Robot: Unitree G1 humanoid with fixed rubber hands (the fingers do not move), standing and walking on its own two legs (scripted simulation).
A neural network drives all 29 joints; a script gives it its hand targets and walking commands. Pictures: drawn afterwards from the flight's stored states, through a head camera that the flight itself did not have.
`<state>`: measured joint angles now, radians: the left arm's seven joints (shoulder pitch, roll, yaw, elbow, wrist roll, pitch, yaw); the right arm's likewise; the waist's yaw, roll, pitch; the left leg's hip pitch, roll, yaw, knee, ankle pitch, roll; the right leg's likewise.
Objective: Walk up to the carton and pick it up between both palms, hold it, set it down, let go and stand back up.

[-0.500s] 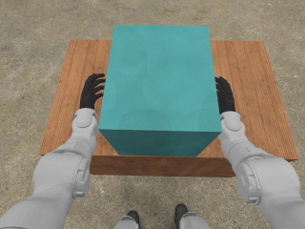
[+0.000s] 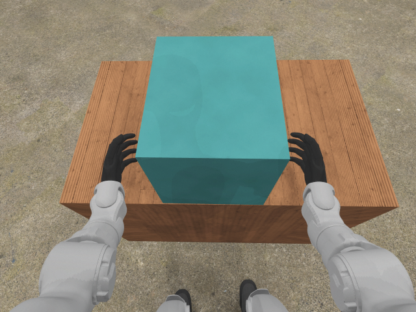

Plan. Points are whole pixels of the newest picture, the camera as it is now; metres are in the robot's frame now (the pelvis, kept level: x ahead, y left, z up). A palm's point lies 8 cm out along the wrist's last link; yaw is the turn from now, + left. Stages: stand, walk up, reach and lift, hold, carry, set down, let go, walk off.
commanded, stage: set down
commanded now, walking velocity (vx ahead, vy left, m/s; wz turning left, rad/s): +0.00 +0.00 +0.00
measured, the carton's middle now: (213, 126) +0.50 +0.00 -0.04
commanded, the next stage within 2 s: none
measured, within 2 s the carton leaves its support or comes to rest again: neither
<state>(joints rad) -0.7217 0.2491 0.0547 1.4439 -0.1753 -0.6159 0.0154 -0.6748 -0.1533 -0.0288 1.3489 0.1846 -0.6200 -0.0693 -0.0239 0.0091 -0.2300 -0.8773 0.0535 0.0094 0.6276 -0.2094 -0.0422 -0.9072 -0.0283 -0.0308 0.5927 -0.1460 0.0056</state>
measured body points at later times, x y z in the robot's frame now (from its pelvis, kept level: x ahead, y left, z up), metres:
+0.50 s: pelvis +0.01 +0.00 +0.01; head +0.08 +0.00 +0.45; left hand +0.35 +0.24 -0.01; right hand +0.33 -0.21 -0.02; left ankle +0.03 +0.14 -0.71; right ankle +0.06 -0.12 -0.71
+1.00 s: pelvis +0.03 +0.01 +0.02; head +0.02 +0.01 +0.47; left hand +0.26 +0.25 -0.01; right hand +0.25 -0.21 -0.02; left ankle +0.03 +0.14 -0.71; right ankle +0.06 -0.12 -0.71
